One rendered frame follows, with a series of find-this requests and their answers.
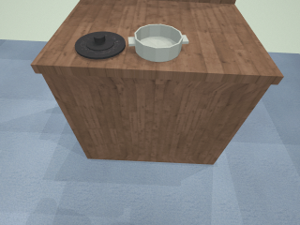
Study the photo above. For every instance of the lid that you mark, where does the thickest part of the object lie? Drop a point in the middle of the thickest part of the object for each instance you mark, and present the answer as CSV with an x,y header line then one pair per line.
x,y
86,46

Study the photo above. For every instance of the table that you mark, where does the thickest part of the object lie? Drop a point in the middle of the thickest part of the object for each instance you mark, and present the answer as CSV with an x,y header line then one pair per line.
x,y
185,110

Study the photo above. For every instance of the pot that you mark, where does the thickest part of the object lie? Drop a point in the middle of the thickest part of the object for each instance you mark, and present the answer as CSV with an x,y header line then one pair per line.
x,y
157,42

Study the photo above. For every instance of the knob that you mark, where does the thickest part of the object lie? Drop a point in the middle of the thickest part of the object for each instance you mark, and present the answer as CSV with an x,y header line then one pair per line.
x,y
99,37

